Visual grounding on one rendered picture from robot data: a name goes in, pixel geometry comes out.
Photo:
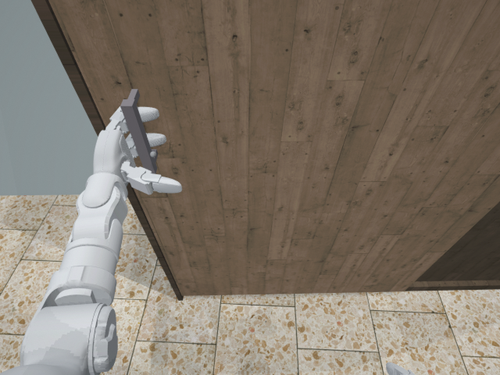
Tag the left robot hand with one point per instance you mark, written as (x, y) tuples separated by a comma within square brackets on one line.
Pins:
[(112, 150)]

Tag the robot left forearm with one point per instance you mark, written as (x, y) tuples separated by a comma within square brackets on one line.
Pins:
[(87, 271)]

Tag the wardrobe door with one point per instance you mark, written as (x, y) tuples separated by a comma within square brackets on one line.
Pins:
[(475, 256), (322, 146)]

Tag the left robot upper arm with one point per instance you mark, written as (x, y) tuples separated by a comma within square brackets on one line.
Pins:
[(70, 340)]

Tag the handle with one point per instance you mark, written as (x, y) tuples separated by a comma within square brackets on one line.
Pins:
[(137, 131)]

